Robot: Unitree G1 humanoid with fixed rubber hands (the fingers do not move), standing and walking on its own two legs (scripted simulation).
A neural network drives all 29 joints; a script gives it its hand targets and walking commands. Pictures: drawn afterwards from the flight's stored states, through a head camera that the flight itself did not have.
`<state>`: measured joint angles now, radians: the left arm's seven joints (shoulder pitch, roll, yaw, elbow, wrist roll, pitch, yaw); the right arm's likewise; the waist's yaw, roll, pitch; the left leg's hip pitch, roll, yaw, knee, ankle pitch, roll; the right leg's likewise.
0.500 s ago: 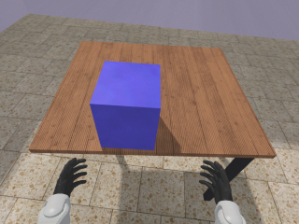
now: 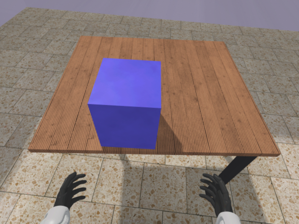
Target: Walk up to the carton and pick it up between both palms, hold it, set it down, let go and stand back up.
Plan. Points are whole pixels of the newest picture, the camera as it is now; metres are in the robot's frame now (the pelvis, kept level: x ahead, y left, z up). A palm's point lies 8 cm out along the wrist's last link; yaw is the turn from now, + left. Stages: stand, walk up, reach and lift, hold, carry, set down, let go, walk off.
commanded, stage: set down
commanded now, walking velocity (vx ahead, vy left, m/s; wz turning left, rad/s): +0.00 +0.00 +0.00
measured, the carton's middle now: (130, 105) +0.48 +0.05 +0.01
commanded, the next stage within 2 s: let go in 0.10 s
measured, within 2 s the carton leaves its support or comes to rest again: neither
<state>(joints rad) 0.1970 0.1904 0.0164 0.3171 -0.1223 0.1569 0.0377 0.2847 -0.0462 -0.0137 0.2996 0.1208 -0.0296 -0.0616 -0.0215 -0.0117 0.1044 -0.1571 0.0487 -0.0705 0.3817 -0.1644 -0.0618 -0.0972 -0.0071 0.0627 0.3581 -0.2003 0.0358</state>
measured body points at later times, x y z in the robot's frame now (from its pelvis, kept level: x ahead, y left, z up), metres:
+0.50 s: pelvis +0.00 +0.00 +0.00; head +0.02 +0.00 +0.45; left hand +0.18 +0.22 -0.09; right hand +0.16 -0.21 -0.08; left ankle +0.03 +0.16 -0.74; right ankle +0.00 -0.15 -0.74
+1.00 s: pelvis +0.03 -0.01 -0.01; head +0.02 -0.01 +0.44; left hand +0.19 +0.27 -0.09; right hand +0.16 -0.28 -0.10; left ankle +0.03 +0.16 -0.74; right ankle +0.00 -0.15 -0.74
